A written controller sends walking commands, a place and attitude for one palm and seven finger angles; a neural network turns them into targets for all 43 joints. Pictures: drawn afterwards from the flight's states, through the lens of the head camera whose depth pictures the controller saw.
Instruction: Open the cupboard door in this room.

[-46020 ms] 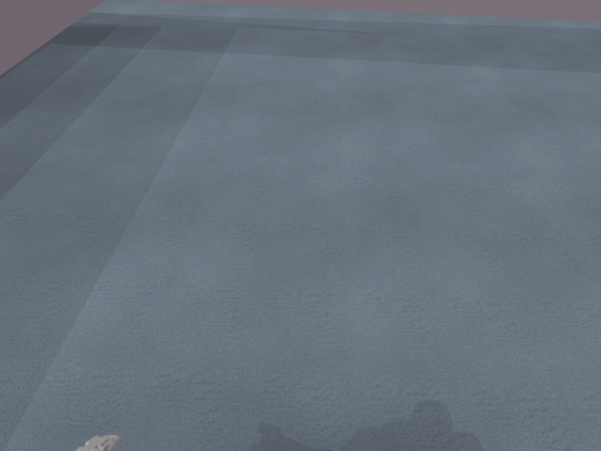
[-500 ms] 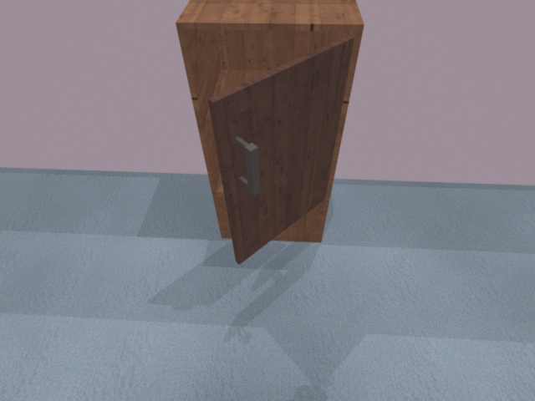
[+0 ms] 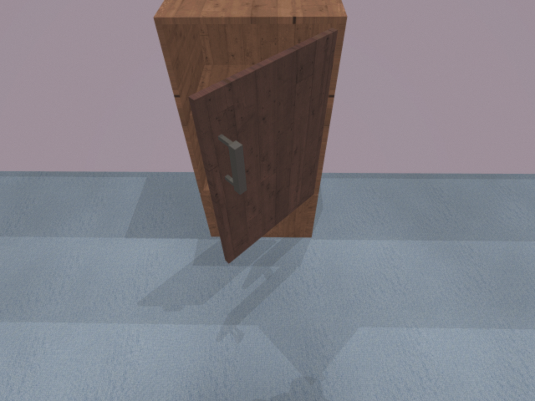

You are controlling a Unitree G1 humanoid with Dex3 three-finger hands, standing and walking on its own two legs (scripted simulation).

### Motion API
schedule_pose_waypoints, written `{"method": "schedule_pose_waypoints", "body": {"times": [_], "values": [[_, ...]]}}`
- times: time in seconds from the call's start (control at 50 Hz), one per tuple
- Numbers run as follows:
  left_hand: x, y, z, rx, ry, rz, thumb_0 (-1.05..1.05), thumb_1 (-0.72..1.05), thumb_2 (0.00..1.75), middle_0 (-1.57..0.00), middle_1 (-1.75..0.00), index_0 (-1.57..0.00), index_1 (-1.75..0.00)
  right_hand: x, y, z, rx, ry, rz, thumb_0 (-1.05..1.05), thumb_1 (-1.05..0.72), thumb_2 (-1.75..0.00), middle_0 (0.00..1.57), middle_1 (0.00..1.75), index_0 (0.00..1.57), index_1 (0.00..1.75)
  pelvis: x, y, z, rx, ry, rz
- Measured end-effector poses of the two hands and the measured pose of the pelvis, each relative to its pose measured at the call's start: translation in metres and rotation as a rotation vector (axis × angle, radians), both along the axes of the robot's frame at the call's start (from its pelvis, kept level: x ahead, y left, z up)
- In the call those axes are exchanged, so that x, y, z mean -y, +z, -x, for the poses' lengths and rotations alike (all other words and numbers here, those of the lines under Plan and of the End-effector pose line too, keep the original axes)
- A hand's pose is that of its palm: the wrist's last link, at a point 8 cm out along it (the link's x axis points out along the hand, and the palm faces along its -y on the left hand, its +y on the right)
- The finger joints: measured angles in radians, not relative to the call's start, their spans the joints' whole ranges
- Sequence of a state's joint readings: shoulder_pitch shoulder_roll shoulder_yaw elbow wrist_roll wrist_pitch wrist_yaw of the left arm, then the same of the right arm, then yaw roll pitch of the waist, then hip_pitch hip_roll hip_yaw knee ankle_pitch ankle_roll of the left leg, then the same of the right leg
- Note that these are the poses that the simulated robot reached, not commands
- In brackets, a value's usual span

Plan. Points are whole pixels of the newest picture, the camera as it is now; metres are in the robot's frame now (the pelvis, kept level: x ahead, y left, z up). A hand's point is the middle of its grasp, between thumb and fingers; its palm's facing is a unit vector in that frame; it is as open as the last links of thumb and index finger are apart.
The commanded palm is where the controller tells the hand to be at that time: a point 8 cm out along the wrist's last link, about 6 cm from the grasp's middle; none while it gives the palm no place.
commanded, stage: walk to a spot facing it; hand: left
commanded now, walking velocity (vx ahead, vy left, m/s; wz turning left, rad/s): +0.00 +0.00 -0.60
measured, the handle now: (232, 164) +0.58 +0.12 -0.02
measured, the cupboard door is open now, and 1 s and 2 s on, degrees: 46 46 46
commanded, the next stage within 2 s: none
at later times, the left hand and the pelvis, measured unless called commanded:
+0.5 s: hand out of the picture +0.11 +0.17 -0.16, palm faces -0.19 -0.94 -0.30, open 7.4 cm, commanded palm none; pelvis -0.01 -0.02 -0.01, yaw -15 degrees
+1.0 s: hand (221, 388) +0.17 +0.10 -0.17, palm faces -0.49 -0.82 -0.28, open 7.4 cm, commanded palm none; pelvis -0.01 -0.04 -0.01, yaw -32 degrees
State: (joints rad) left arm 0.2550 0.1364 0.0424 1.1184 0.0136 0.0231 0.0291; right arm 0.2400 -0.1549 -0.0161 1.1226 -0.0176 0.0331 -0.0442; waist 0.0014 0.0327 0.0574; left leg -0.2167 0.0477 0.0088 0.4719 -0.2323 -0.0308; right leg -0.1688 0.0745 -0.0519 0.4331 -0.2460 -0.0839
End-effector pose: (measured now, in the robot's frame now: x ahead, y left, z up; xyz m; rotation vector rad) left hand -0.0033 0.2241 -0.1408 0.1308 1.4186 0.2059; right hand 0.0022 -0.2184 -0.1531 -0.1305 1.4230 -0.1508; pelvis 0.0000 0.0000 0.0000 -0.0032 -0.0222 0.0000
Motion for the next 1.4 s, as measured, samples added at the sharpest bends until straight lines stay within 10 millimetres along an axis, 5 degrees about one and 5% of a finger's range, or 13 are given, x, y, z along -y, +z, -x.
{"method": "schedule_pose_waypoints", "body": {"times": [0.14, 0.34, 0.48, 0.64, 0.78, 0.94, 1.16, 1.28, 1.4], "values": [[-0.015, -0.008, -0.022, -0.003, -0.055, 0.007, 0.0, 0.91, 0.9, -0.2, -0.29, -0.2, -0.3, 0.004, 0.003, 0.008, 0.029, -0.077, 0.048, 0.0, -0.91, -0.9, 0.2, 0.3, 0.2, 0.29, -0.007, -0.005, 0.001, -0.014, -0.066, -0.011], [-0.013, 0.007, -0.096, 0.167, -0.206, -0.075, 0.0, 0.91, 0.9, -0.2, -0.29, -0.2, -0.3, 0.036, -0.012, 0.025, 0.062, -0.147, 0.043, 0.0, -0.91, -0.9, 0.2, 0.3, 0.2, 0.29, 0.014, -0.016, 0.008, -0.028, -0.165, -0.036], [0.002, 0.014, -0.111, 0.156, -0.287, -0.086, 0.0, 0.91, 0.9, -0.2, -0.29, -0.2, -0.3, 0.066, 0.005, 0.001, 0.159, -0.215, 0.088, 0.01, -0.91, -0.9, 0.2, 0.3, 0.2, 0.29, 0.02, -0.007, 0.012, -0.026, -0.241, -0.032], [0.01, -0.002, -0.134, 0.132, -0.381, -0.018, 0.0, 0.91, 0.9, -0.2, -0.3, -0.2, -0.3, 0.069, 0.025, -0.02, 0.308, -0.265, 0.161, 0.0, -0.91, -0.9, 0.2, 0.3, 0.2, 0.29, 0.009, -0.011, 0.004, -0.059, -0.343, -0.009], [0.035, 0.005, -0.172, 0.188, -0.47, 0.018, 0.01, 0.91, 0.9, -0.2, -0.29, -0.2, -0.3, 0.062, 0.026, 0.026, 0.205, -0.293, 0.153, 0.0, -0.91, -0.9, 0.2, 0.3, 0.2, 0.29, 0.019, -0.004, 0.006, -0.047, -0.411, 0.007], [0.073, 0.003, -0.196, 0.227, -0.615, -0.026, 0.0, 0.91, 0.9, -0.2, -0.29, -0.2, -0.3, 0.083, -0.002, 0.085, 0.121, -0.463, 0.136, 0.0, -0.91, -0.9, 0.2, 0.3, 0.2, 0.29, 0.04, -0.021, 0.011, -0.034, -0.516, -0.008], [0.097, -0.011, -0.214, 0.141, -0.733, 0.02, 0.01, 0.91, 0.9, -0.2, -0.3, -0.2, -0.3, 0.069, 0.02, 0.103, 0.169, -0.589, 0.203, 0.0, -0.91, -0.9, 0.2, 0.3, 0.2, 0.29, 0.037, -0.015, 0.0, -0.052, -0.66, -0.014], [0.139, 0.006, -0.237, 0.193, -0.809, 0.058, 0.01, 0.91, 0.9, -0.2, -0.29, -0.2, -0.3, 0.05, 0.024, 0.135, 0.105, -0.645, 0.151, 0.0, -0.91, -0.9, 0.2, 0.3, 0.2, 0.29, 0.051, -0.003, 0.003, -0.053, -0.723, 0.002], [0.189, 0.009, -0.251, 0.284, -0.929, 0.044, 0.0, 0.91, 0.9, -0.2, -0.29, -0.2, -0.3, 0.055, -0.001, 0.174, 0.087, -0.772, 0.112, 0.0, -0.91, -0.9, 0.2, 0.3, 0.2, 0.3, 0.074, -0.019, 0.014, -0.037, -0.806, -0.027]]}}
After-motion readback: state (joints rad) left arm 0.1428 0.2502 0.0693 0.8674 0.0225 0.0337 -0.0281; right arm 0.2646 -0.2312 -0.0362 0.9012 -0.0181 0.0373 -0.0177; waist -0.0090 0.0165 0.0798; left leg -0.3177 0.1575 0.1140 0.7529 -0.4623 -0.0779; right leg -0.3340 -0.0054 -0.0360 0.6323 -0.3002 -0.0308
